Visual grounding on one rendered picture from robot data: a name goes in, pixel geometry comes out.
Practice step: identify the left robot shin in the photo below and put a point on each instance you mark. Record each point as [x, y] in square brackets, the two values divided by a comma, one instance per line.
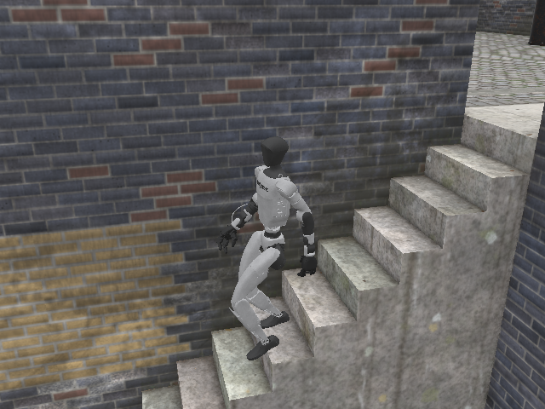
[247, 316]

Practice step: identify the robot left upper arm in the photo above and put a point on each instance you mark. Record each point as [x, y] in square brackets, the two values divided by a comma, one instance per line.
[289, 191]

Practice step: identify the right robot hand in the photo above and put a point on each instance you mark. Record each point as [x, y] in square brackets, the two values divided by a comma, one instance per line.
[228, 233]

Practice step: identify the right robot forearm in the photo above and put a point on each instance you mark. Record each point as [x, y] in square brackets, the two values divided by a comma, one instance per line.
[245, 216]

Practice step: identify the robot right upper arm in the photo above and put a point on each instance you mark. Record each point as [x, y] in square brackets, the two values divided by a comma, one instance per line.
[257, 170]

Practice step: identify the left robot forearm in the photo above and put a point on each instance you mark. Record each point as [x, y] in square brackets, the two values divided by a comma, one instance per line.
[308, 233]

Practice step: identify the left robot hand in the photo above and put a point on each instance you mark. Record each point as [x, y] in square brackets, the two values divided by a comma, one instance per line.
[308, 265]

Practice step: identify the left robot thigh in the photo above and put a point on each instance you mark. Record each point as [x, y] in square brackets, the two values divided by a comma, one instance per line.
[257, 271]

